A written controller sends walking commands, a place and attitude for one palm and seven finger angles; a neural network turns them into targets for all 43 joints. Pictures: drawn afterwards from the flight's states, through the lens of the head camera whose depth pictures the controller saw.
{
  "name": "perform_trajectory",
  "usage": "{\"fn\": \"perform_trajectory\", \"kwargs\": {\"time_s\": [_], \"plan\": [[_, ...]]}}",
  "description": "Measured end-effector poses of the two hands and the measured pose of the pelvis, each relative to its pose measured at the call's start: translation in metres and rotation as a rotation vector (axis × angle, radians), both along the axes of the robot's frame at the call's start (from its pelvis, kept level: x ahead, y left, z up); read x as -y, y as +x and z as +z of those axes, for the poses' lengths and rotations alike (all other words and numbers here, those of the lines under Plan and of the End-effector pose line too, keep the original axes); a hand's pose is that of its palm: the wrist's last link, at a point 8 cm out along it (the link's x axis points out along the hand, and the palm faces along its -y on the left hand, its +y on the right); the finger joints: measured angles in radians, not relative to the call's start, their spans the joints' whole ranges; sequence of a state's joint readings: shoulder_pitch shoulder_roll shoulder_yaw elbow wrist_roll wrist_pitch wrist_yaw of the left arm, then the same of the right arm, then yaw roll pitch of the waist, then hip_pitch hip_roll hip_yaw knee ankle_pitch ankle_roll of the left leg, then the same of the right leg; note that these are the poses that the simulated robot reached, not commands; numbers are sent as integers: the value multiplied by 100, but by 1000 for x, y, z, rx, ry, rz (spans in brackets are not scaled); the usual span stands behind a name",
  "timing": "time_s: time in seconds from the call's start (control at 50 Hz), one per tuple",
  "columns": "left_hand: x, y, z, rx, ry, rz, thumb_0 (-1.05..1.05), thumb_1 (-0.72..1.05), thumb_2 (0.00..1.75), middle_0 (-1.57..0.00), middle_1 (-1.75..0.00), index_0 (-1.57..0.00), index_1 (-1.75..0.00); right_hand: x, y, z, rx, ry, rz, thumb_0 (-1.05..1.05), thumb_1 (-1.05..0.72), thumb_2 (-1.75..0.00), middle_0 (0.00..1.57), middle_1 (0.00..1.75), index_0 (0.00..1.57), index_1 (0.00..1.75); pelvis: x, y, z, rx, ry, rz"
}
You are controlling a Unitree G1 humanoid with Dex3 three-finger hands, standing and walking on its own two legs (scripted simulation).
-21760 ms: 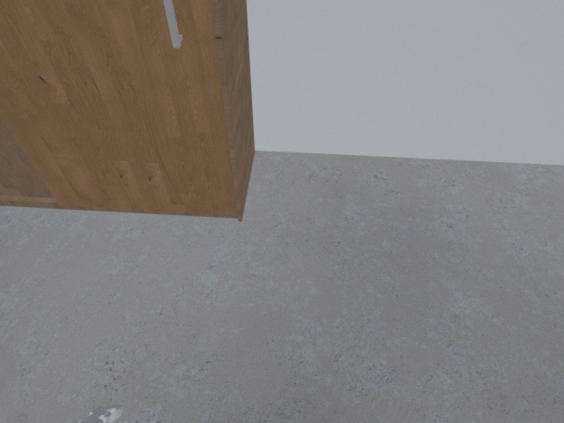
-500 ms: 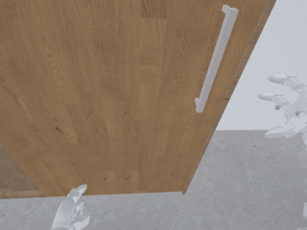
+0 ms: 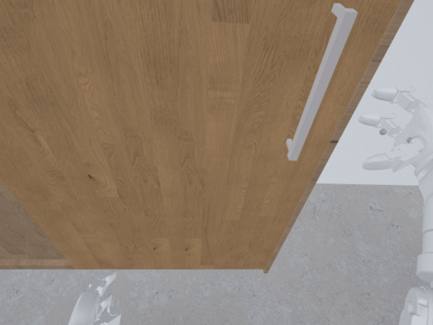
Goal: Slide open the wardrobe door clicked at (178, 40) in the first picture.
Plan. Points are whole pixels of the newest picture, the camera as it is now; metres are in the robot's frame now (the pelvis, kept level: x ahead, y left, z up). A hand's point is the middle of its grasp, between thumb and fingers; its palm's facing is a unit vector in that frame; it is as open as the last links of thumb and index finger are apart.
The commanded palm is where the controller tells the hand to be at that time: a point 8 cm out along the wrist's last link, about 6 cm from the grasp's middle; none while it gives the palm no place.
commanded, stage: move the hooked fingers beside the handle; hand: right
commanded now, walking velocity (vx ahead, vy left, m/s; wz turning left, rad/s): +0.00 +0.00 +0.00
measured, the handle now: (311, 95) +0.49 -0.14 +0.21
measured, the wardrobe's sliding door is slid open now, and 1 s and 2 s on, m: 0.00 0.00 0.00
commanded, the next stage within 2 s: none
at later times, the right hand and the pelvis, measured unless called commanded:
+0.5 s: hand (351, 111) +0.44 -0.20 +0.21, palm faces -0.03 +1.00 -0.04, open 14.0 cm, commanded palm +0.41 -0.26 +0.22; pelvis +0.00 +0.00 +0.00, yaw +1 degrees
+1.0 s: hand (356, 116) +0.43 -0.21 +0.21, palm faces -0.05 +1.00 -0.02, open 14.0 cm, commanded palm +0.41 -0.26 +0.22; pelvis +0.01 -0.01 +0.00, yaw +0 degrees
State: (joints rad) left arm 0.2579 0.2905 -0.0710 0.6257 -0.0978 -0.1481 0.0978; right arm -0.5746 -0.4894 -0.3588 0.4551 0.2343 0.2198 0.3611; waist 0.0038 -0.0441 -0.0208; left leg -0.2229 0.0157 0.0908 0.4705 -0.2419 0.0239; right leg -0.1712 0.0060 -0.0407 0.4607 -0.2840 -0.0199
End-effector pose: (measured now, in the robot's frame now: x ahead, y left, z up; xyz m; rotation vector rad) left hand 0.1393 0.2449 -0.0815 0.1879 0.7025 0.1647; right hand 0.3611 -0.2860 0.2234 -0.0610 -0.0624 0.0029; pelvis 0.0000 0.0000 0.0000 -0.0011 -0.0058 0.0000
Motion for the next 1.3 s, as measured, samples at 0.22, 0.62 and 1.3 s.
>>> {"fn": "perform_trajectory", "kwargs": {"time_s": [0.22,0.62,1.3], "plan": [[-6,-14,-5,-43,8,37,2,90,90,-20,-30,-20,-30,-8,28,-8,-65,17,3,-1,51,-30,30,120,30,120,0,-1,0,-21,0,2],[-10,-64,-19,-193,6,120,2,90,90,-20,-30,-20,-30,-27,66,-12,-40,53,22,-1,50,-30,30,120,30,120,4,7,1,-49,0,30],[3,-30,-10,-125,-6,73,2,90,90,-20,-30,-21,-30,-10,54,-10,-45,44,2,-1,50,-30,30,120,30,120,7,8,1,-41,4,21]]}}
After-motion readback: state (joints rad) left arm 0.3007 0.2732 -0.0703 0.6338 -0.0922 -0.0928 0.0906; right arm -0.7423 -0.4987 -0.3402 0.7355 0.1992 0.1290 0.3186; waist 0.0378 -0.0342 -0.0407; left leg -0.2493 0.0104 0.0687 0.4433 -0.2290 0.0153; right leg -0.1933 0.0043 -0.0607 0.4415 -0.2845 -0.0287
